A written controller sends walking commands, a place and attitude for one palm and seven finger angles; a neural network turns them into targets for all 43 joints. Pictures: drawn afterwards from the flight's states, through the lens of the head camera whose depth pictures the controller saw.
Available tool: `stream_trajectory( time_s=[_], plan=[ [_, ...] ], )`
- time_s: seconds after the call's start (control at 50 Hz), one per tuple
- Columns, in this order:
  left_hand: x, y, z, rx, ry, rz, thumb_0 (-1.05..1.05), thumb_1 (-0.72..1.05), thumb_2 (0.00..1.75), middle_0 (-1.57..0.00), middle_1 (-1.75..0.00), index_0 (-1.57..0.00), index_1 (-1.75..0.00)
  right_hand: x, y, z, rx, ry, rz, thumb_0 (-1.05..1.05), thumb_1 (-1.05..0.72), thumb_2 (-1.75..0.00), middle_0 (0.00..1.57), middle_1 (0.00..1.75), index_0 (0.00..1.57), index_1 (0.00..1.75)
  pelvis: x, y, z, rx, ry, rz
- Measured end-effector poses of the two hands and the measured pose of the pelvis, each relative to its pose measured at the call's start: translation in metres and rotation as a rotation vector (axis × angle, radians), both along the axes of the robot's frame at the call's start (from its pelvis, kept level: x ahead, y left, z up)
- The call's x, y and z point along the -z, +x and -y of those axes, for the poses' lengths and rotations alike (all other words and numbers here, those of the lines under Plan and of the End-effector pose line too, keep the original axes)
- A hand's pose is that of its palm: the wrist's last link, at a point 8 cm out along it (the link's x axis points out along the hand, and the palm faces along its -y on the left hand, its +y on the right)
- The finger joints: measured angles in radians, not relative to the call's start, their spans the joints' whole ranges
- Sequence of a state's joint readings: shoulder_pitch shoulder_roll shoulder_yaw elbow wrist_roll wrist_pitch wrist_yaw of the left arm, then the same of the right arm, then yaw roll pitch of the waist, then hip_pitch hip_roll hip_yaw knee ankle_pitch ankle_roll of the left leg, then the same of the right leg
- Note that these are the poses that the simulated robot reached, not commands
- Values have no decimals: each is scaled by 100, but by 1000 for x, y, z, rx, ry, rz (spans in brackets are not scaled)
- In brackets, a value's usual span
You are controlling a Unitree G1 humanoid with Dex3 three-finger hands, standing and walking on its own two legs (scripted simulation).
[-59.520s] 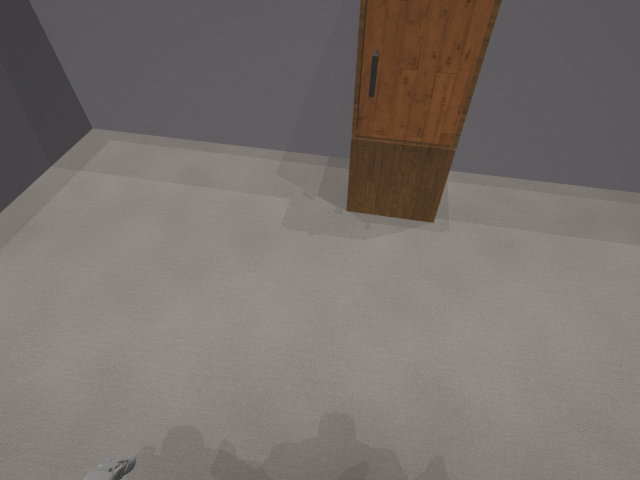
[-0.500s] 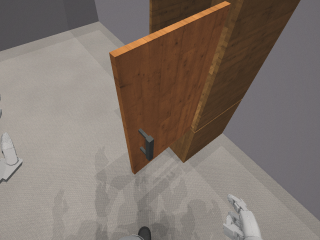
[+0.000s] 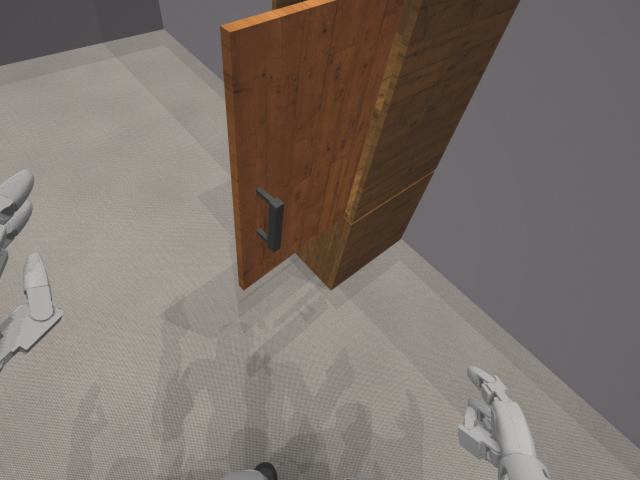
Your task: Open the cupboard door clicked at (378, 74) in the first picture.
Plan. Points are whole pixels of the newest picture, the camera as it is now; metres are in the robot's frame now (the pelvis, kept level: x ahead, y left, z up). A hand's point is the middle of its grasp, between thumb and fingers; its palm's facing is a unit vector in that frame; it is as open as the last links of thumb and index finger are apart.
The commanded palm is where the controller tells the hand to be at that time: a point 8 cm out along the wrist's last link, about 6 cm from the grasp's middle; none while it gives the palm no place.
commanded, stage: stop stepping back and stand still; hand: left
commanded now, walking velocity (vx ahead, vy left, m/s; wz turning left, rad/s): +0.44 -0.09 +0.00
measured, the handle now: (268, 220) +0.55 +0.11 -0.10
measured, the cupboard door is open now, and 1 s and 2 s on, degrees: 94 94 94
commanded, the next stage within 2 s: let the arm hang, fingers relaxed in 0.60 s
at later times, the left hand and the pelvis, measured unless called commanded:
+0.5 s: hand out of the picture +0.13 +0.27 +0.15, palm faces +0.48 -0.79 -0.39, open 7.5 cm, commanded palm +0.05 +0.31 +0.18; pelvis -0.08 +0.00 -0.01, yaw +3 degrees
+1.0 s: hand out of the picture -0.02 +0.16 -0.17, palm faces +0.16 -0.98 -0.16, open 7.0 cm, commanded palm none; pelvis -0.09 -0.01 -0.01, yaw +5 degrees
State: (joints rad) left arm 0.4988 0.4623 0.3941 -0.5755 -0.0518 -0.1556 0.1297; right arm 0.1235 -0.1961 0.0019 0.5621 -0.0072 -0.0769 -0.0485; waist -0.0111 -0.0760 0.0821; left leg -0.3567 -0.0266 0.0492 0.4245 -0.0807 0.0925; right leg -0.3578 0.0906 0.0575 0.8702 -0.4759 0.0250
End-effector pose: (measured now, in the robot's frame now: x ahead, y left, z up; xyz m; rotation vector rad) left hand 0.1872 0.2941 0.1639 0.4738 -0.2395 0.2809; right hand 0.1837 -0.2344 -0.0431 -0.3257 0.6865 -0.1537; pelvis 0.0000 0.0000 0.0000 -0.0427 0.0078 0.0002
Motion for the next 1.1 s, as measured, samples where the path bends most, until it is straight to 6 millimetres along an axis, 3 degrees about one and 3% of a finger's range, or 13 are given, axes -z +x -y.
stream_trajectory(
  time_s=[0.16, 0.22, 0.28, 0.36, 0.46, 0.58, 0.7, 0.74, 0.82, 0.88, 0.94, 0.98, 1.1],
  plan=[
    [-42, -84, 3, -64, 136, 35, 2, 89, 89, -21, -30, -21, -30, 14, -70, -22, -29, 103, -34, 1, -90, -90, 21, 30, 20, 30, -8, -39, 13, -46, -7, -39],
    [-36, -113, 1, -136, 160, 24, 1, 89, 90, -21, -30, -21, -30, 36, -88, -16, -56, 106, -69, 1, -90, -90, 21, 30, 20, 30, 5, -63, 15, -13, 38, -57],
    [-28, -128, -5, -187, 86, 32, 1, 89, 90, -21, -30, -21, -30, 48, -111, -5, -40, 89, -157, 1, -90, -90, 21, 30, 20, 30, 3, -69, 13, -20, 34, -43],
    [-10, -126, -13, -248, -19, 69, 1, 89, 90, -21, -30, -21, -30, 48, -127, 9, 9, 43, -172, 1, -90, -90, 21, 30, 20, 30, 3, -66, 8, -49, 51, -31],
    [3, -109, -18, -205, -41, 80, 1, 89, 90, -21, -30, -20, -30, 46, -122, 14, 56, -2, -104, 1, -90, -90, 21, 30, 20, 30, 15, -71, -4, -64, 68, 2],
    [-28, -103, -1, -78, 119, 90, 2, 89, 90, -21, -30, -21, -30, 32, -116, -5, 36, 88, 5, 1, -90, -90, 21, 30, 20, 30, 9, -83, 4, -42, 62, 32],
    [-36, -120, 15, -94, 222, 36, 1, 89, 90, -21, -30, -21, -30, 54, -113, -7, 8, 169, -6, 1, -90, -90, 21, 30, 20, 30, 15, -79, 14, -35, 48, 44],
    [-10, -116, 8, -132, 194, -82, 1, 89, 90, -21, -30, -21, -30, 70, -113, -4, -26, 190, -76, 1, -90, -90, 21, 30, 20, 30, 15, -78, 14, -53, 50, 20],
    [107, -117, -1, -258, -86, -529, 0, 90, 90, -20, -30, -20, -30, 95, -123, 2, -56, 202, -258, 1, -90, -90, 21, 30, 20, 30, 12, -80, 13, -82, 77, 2],
    [201, -147, 27, -273, -274, -888, 1, 90, 90, -19, -30, -19, -30, 99, -140, 5, -39, 193, -343, 1, -90, -90, 21, 30, 20, 30, 10, -84, 14, -85, 85, 8],
    [271, -193, 71, -212, -423, -1190, 1, 91, 90, -19, -30, -19, -30, 96, -163, 7, 2, 165, -412, 1, -91, -90, 21, 30, 20, 30, 10, -87, 14, -76, 73, 17],
    [300, -221, 91, -214, -533, -1297, 0, 93, 89, -20, -30, -20, -30, 94, -182, 9, 29, 133, -457, 1, -91, -90, 20, 30, 20, 30, 12, -88, 13, -80, 50, 20],
    [313, -257, 76, -290, -576, -1394, -4, 102, 89, -21, -30, -20, -30, 85, -234, 8, 61, 73, -643, 1, -91, -90, 20, 30, 20, 29, 1, -86, 14, -90, 33, 24]
  ],
)
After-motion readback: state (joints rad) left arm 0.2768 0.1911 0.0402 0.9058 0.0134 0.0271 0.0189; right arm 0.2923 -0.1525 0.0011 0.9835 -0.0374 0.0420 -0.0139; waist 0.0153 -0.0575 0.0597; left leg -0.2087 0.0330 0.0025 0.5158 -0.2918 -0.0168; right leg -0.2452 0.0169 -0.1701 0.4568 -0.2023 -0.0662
